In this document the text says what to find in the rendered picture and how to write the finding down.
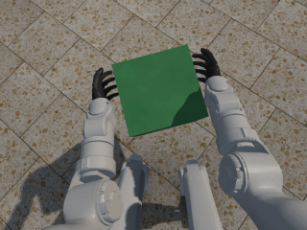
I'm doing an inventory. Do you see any right robot forearm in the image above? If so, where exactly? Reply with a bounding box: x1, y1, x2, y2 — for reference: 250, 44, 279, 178
204, 76, 283, 185

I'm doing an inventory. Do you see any left robot forearm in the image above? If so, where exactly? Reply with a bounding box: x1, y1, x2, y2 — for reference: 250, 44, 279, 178
62, 98, 117, 215

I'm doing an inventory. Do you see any left robot upper arm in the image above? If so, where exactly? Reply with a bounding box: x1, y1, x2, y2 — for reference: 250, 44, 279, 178
41, 178, 124, 230

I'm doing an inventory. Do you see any right robot upper arm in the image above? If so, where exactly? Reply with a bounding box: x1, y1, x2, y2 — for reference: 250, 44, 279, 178
218, 151, 307, 230

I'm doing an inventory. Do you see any robot left thigh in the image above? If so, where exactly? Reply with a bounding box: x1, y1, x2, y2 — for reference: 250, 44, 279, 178
109, 159, 151, 230

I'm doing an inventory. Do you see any robot right thigh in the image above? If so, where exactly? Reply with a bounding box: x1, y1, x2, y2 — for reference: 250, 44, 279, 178
177, 163, 224, 230

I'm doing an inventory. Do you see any robot thigh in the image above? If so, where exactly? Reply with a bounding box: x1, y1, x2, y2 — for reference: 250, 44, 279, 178
177, 163, 224, 230
109, 159, 151, 230

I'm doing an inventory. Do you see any robot left hand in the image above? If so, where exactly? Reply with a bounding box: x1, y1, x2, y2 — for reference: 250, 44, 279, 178
92, 67, 119, 101

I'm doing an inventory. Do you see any robot right hand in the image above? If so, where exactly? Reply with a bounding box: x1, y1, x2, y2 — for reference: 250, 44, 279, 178
192, 48, 221, 83

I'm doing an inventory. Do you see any carton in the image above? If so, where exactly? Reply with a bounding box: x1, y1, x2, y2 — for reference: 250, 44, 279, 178
111, 44, 209, 137

